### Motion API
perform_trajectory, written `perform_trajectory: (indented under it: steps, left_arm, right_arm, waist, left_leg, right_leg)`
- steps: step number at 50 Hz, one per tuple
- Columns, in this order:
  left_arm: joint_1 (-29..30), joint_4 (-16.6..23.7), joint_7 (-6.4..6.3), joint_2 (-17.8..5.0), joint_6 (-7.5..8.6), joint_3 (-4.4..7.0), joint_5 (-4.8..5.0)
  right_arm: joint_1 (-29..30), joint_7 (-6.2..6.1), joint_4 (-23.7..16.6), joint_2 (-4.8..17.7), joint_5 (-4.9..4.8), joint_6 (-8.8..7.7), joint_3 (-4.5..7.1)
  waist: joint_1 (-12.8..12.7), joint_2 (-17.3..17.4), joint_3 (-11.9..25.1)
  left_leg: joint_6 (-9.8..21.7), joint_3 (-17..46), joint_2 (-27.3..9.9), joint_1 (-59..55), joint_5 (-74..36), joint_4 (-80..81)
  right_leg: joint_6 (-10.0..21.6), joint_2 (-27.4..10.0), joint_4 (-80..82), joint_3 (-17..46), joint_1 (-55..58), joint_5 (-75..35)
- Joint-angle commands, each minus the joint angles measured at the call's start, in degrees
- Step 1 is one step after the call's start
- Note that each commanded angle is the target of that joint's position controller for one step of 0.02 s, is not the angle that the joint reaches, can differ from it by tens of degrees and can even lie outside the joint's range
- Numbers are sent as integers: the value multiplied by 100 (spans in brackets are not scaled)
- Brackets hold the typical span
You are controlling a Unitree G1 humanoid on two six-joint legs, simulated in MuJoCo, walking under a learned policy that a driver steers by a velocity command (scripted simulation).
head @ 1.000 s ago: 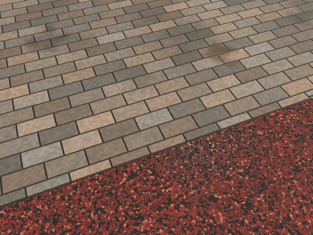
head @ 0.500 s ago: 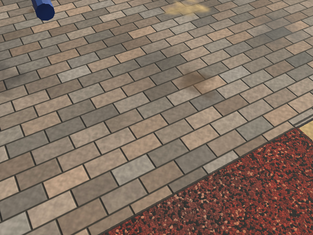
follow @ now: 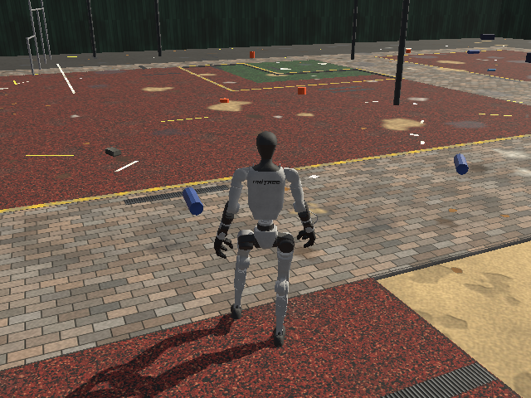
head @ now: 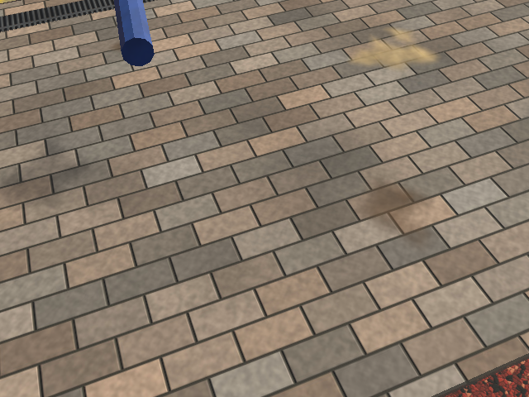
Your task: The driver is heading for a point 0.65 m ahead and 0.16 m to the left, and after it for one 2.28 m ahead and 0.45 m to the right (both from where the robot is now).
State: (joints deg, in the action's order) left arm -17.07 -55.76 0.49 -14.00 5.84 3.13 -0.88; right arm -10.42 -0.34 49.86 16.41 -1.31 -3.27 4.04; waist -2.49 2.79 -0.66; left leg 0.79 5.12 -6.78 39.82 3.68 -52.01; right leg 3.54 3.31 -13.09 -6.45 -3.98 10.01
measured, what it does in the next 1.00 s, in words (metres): walks ahead, turning left: left foot, then right foot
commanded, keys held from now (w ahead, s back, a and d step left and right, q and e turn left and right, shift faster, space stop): w+q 0.42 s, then w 0.04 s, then no key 0.32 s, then e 0.22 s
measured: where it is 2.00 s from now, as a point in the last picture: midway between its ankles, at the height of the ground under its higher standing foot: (254, 395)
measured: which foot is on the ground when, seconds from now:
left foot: up 0.00-0.22, down 0.24-0.74, up 0.76-1.00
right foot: down 0.00-0.26, up 0.28-0.68, down 0.70-1.00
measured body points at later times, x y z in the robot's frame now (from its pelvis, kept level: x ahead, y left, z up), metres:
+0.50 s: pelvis +0.28 +0.08 +0.00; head +0.31 +0.10 +0.45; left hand +0.38 +0.39 -0.11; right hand +0.43 -0.16 -0.11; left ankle +0.27 +0.14 -0.75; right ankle +0.42 -0.08 -0.68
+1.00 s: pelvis +0.45 +0.09 -0.01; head +0.49 +0.10 +0.43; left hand +0.50 +0.38 -0.14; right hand +0.65 -0.14 -0.13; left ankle +0.42 +0.24 -0.73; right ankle +0.57 +0.03 -0.75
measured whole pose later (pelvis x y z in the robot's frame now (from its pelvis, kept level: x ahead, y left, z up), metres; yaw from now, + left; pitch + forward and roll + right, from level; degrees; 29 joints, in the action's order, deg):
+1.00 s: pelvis +0.45 +0.09 -0.01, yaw +16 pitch +1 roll +0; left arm -7.3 -47.9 0.0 -14.5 0.1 3.0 0.0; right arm -10.8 -3.0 45.5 15.8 0.0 1.5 3.7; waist -1.6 -0.2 -3.4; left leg -2.6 4.4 -0.4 22.2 23.7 -42.7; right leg 2.4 3.1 -25.4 2.3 -22.3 4.3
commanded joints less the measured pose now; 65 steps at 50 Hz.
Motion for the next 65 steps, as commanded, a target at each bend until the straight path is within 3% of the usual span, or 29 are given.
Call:
perform_trajectory:
  steps: [1,8,10,12,13,14,15,16,17,18,20,25,31,35,36,37,38,39,40,43,47,51,54,55,56,57,58,60,65]
  left_arm:
    - [363,359,-95,-897,91,157,20]
    - [-109,155,-162,-1101,-186,237,142]
    - [68,253,-213,-1270,-278,293,158]
    - [230,361,-265,-1279,-364,285,160]
    - [91,515,-254,-1028,-295,181,24]
    - [-279,763,-128,-309,-78,-43,-6]
    - [299,832,-12,-865,179,68,187]
    - [733,1000,36,-984,296,97,356]
    - [820,1001,8,-887,334,83,294]
    - [823,950,-36,-957,293,145,152]
    - [643,964,-39,-924,132,185,74]
    - [1222,1175,-72,-619,-10,98,-21]
    - [1791,1398,60,-613,72,61,22]
    - [1036,1171,85,-920,177,173,-95]
    - [684,1132,58,-1158,205,207,-186]
    - [446,1129,33,-1324,153,208,-260]
    - [200,984,55,-781,38,96,-91]
    - [360,1007,97,-668,-43,37,65]
    - [696,1038,105,-646,-128,15,79]
    - [1521,1194,71,-890,-355,68,12]
    - [1344,1221,-56,-1151,-479,242,81]
    - [1315,1255,-173,-1108,-605,288,154]
    - [1299,1311,-241,-974,-709,265,244]
    - [1333,1424,-230,-713,-699,203,227]
    - [1397,1596,-206,-620,-650,193,215]
    - [1205,1490,-181,-994,-605,329,156]
    - [885,1320,-158,-1124,-633,416,212]
    - [586,1134,-207,-988,-769,417,173]
    - [1248,1615,-84,-643,-844,248,238]
  right_arm:
    - [217,71,-352,185,22,-55,19]
    - [1068,335,-977,139,13,-42,-44]
    - [721,387,-1030,339,16,-13,59]
    - [-771,333,-715,834,-7,17,353]
    - [-1568,189,-578,1393,-10,78,534]
    - [-1242,192,-738,1642,-33,35,530]
    - [-1369,213,-780,1161,24,-4,380]
    - [-1179,197,-800,895,71,-53,312]
    - [-809,208,-856,783,70,-93,275]
    - [-474,195,-945,600,81,-110,220]
    - [-257,153,-1072,583,117,-107,190]
    - [-506,-28,-990,796,97,-92,229]
    - [-916,-90,-710,671,96,31,170]
    - [-646,-125,-683,567,112,85,129]
    - [-721,-118,-769,430,184,74,78]
    - [-1608,-106,-654,179,189,39,-11]
    - [-1928,-80,-496,287,121,87,-29]
    - [-1602,-70,-529,699,41,181,68]
    - [-1120,-111,-592,713,43,313,93]
    - [-738,-222,-687,530,140,582,109]
    - [-759,-311,-557,412,140,477,109]
    - [-550,-277,-585,375,135,368,109]
    - [-859,-227,-516,521,177,280,172]
    - [-1044,-267,-541,983,296,291,282]
    - [-738,-261,-617,1289,401,309,365]
    - [-326,-287,-852,988,506,250,265]
    - [85,-321,-973,764,440,204,199]
    - [364,-321,-1055,645,221,162,159]
    - [-99,-366,-895,788,212,297,206]
  waist:
    - [73,-576,-223]
    - [-133,-512,-468]
    - [158,-731,-110]
    - [969,-620,705]
    - [1161,298,1315]
    - [540,1432,1870]
    - [924,682,2005]
    - [908,390,1313]
    - [618,-279,757]
    - [424,-357,550]
    - [170,-190,380]
    - [281,-52,59]
    - [607,251,232]
    - [130,244,495]
    - [75,-113,1007]
    - [310,-1156,1781]
    - [207,-1682,2403]
    - [138,-1122,1985]
    - [172,-782,1396]
    - [416,-1069,330]
    - [313,-1130,628]
    - [299,-1107,608]
    - [542,-907,534]
    - [546,-43,485]
    - [420,1398,209]
    - [348,1110,275]
    - [111,686,334]
    - [60,372,303]
    - [469,616,293]
  left_leg:
    - [-12,-162,8,-209,-914,834]
    - [296,-675,215,139,-119,1722]
    - [506,-1034,566,-593,472,1686]
    - [863,-1112,1019,-2696,313,2086]
    - [1265,493,22,-4445,223,2170]
    - [2417,3871,-1233,-6136,1174,3125]
    - [2212,3963,-1221,-6214,1356,3531]
    - [1961,3077,-1023,-5647,1011,3508]
    - [1782,2387,-766,-4711,359,3561]
    - [1664,1922,-577,-4059,-176,3632]
    - [1659,1638,-378,-3322,-627,3870]
    - [1398,592,24,-2666,-2030,3903]
    - [921,504,50,-3056,-1941,3331]
    - [672,749,77,-3600,-2337,2132]
    - [443,603,452,-3246,-1639,1307]
    - [65,464,965,-2023,922,-198]
    - [-195,411,1104,-1515,3691,-1086]
    - [-275,561,884,-1224,3724,-1401]
    - [-373,339,696,-1057,3370,-1471]
    - [-441,-91,508,-1561,2765,-173]
    - [-369,-258,723,-2109,2026,703]
    - [-260,-239,795,-2323,1525,1458]
    - [50,-220,608,-3258,905,2764]
    - [466,737,-400,-3619,1233,3267]
    - [1181,1992,-1412,-3066,670,3830]
    - [1447,2000,-1627,-2876,-167,3768]
    - [1248,1435,-1360,-2933,-739,3556]
    - [927,669,-999,-3277,-1278,3280]
    - [1064,-47,-921,-3804,-1528,3217]
  right_leg:
    - [634,-1494,813,307,-344,-1257]
    - [467,-1984,102,-147,1122,-2570]
    - [328,-1990,-716,-333,1238,-4499]
    - [53,-1663,-2805,-563,576,-4960]
    - [-194,-1327,-4686,-614,-942,-2769]
    - [-496,58,-6622,213,-3366,2097]
    - [-303,-251,-6900,1274,-3984,2111]
    - [-149,-501,-6697,1216,-4224,1685]
    - [-129,-760,-6101,1178,-4006,1264]
    - [-176,-937,-5562,1158,-3629,1056]
    - [-325,-1022,-5101,1155,-3130,861]
    - [-710,-842,-3264,823,-2989,-553]
    - [-466,-408,-1718,774,-2295,-1947]
    - [-74,-385,-979,762,-1515,-2097]
    - [156,-945,-1228,1224,-451,-4096]
    - [1106,-2137,-1680,2370,1299,-5909]
    - [1650,-2688,-1496,3276,1692,-5395]
    - [1514,-2530,-1174,3396,1161,-3507]
    - [1236,-2235,-887,3185,505,-2036]
    - [780,-1522,-126,2564,-1347,278]
    - [849,-1365,-76,2433,-1356,193]
    - [790,-1325,-129,2660,-1395,556]
    - [376,-942,-591,2514,-2024,902]
    - [18,-510,-1541,1973,-2764,1332]
    - [-261,288,-2941,914,-3256,2036]
    - [-387,23,-4225,1237,-3123,2307]
    - [-433,8,-4821,1313,-3120,2047]
    - [-653,-99,-5376,1235,-3394,1519]
    - [-965,-390,-4283,768,-3309,1074]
